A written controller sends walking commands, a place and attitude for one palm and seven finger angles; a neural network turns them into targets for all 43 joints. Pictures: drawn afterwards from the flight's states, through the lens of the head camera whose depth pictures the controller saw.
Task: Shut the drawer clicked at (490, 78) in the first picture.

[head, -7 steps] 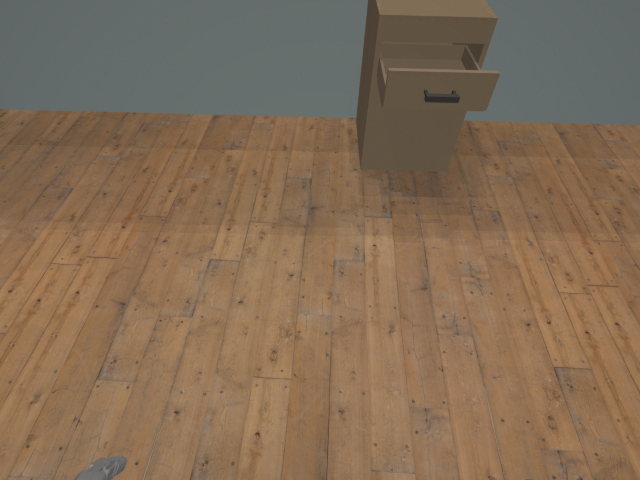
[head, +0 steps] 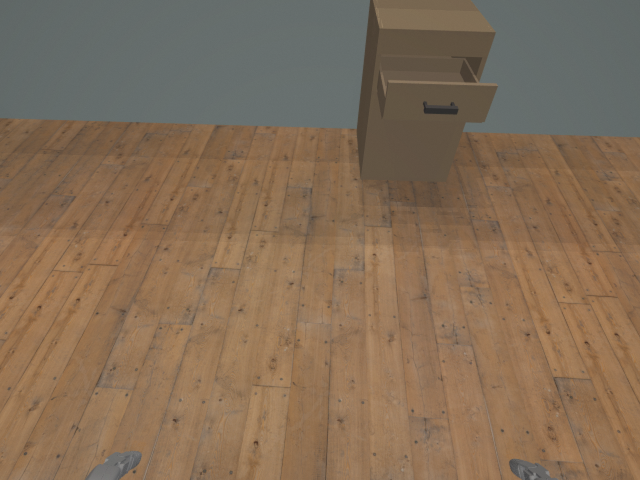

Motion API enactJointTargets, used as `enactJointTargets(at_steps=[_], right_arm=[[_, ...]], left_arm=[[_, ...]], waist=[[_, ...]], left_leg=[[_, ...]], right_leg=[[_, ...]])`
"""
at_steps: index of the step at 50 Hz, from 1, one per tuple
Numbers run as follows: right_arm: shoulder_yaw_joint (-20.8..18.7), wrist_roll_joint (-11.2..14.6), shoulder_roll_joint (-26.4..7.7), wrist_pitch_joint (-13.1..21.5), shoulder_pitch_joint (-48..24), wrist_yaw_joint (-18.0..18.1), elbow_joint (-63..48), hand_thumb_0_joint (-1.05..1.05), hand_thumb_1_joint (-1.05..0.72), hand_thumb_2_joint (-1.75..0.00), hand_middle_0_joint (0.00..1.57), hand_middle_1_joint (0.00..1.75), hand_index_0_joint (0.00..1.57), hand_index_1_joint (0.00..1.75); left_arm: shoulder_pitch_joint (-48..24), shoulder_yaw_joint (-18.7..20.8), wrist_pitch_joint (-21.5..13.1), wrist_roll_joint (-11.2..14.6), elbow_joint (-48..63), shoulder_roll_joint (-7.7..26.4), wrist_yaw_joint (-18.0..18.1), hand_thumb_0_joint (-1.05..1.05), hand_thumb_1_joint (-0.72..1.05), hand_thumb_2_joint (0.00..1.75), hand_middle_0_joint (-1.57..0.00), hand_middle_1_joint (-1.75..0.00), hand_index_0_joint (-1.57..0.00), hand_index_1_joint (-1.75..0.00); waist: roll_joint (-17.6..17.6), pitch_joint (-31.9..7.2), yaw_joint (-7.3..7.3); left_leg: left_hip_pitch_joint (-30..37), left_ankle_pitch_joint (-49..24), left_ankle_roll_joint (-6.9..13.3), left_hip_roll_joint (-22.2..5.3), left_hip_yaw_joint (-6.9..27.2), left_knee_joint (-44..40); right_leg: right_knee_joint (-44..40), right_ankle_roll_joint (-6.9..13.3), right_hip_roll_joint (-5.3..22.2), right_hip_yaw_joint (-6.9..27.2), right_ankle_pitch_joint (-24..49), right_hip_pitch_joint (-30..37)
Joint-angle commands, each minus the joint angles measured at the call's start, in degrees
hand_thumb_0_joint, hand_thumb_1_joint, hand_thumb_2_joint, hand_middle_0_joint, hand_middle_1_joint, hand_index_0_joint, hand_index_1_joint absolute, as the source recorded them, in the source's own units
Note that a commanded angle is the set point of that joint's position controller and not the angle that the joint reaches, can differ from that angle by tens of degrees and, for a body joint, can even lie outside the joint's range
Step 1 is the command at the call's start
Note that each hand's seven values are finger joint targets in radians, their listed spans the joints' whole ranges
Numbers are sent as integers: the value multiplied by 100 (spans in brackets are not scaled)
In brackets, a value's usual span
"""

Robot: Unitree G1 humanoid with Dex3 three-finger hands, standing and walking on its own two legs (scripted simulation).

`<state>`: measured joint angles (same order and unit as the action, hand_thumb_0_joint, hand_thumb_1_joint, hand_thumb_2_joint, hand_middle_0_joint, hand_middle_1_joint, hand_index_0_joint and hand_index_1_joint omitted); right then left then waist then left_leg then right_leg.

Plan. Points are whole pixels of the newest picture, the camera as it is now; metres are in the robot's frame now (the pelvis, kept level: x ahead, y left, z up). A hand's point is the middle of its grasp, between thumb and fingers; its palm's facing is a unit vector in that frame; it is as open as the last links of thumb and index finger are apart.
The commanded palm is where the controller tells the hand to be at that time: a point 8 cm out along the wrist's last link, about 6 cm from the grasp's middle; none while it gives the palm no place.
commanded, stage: stand and wait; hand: left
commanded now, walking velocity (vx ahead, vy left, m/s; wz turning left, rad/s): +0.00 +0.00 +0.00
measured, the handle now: (439, 107) +1.37 -0.35 -0.22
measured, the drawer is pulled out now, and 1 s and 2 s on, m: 0.23 0.23 0.23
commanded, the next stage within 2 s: look at it before walking up in 0.72 s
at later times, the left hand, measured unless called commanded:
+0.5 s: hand out of the picture +0.05 +0.24 -0.15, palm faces -0.02 -0.94 -0.34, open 7.4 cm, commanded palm none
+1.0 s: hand out of the picture +0.06 +0.23 -0.15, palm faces -0.03 -0.95 -0.32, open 7.4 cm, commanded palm none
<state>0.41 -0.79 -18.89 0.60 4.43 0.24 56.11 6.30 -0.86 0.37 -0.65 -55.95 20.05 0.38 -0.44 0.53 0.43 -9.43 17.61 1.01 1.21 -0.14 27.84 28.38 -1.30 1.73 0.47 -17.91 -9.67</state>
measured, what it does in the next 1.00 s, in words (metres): stands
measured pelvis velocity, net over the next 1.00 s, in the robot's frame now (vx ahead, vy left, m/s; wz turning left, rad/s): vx -0.03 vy -0.01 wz -0.01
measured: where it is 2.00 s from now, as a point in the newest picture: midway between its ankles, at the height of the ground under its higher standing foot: outside the picture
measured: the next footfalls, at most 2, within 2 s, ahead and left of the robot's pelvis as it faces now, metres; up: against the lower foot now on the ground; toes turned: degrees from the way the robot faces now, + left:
none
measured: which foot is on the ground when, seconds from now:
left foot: down 0.00-1.00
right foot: down 0.00-1.00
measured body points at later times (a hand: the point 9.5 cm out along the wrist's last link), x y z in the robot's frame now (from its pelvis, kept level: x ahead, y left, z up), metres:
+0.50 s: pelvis -0.01 -0.01 +0.01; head -0.01 -0.01 +0.46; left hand +0.05 +0.29 -0.13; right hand +0.07 -0.31 -0.13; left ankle -0.03 +0.11 -0.74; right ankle -0.03 -0.13 -0.74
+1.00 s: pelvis -0.03 -0.01 +0.01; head -0.02 -0.01 +0.46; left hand +0.06 +0.28 -0.13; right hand +0.05 -0.31 -0.12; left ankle -0.03 +0.11 -0.74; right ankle -0.03 -0.13 -0.74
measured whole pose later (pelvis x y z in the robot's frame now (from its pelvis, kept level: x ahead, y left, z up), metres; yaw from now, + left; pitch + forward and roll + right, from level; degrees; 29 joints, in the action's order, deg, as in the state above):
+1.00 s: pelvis -0.03 -0.01 +0.01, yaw +0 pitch -2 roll +0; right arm 0.5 -0.3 -18.7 0.7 6.8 0.0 63.5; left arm 7.6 -0.7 -0.2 -0.7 -61.3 19.3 0.0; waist -0.6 1.4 0.3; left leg -7.7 12.5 -0.4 -0.4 -0.1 21.9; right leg 22.5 -0.1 0.2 0.4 -12.7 -8.2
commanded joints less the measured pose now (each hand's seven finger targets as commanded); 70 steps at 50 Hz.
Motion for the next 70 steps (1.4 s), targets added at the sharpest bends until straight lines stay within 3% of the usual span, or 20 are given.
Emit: enactJointTargets(at_steps=[1,13,29,38,49,70], right_arm=[[-303,-10,-1200,136,-212,92,-323,0,-90,-90,20,30,20,30],[-283,12,-1180,141,-195,97,-103,0,-90,-90,20,30,20,30],[-229,31,-1189,114,-26,63,277,0,-90,-90,20,30,20,30],[-235,35,-1189,147,14,64,347,0,-90,-90,20,30,20,30],[-228,35,-1161,145,-24,61,359,0,-90,-90,20,30,20,30],[-217,45,-1146,149,50,64,426,0,-90,-90,20,30,20,30]], left_arm=[[-184,294,-119,3,331,1131,75,0,90,90,-20,-30,-20,-30],[-92,310,-143,9,162,1105,57,0,90,90,-20,-30,-20,-30],[-49,267,-160,17,-165,1136,36,0,90,90,-20,-30,-20,-30],[-42,266,-180,15,-202,1103,39,0,90,90,-20,-30,-20,-30],[-48,257,-166,7,-213,1060,36,0,90,90,-20,-30,-20,-30],[62,250,-170,5,-290,1034,32,0,90,90,-20,-30,-20,-30]], waist=[[49,-449,-40],[46,-483,-31],[-14,-162,-25],[10,-328,-19],[58,-150,-12],[50,-242,-17]], left_leg=[[191,-2269,154,-715,494,-459],[296,-2001,116,-741,498,-590],[104,-1201,61,-744,543,-869],[211,-1483,60,-792,558,-881],[161,-1347,55,-797,569,-982],[269,-1468,45,-814,599,-1029]], right_leg=[[-295,315,463,323,1980,175],[-531,326,489,420,1894,253],[-914,329,524,582,1186,140],[-862,328,505,574,1454,205],[-949,306,488,580,1268,109],[-1006,284,486,558,1343,190]])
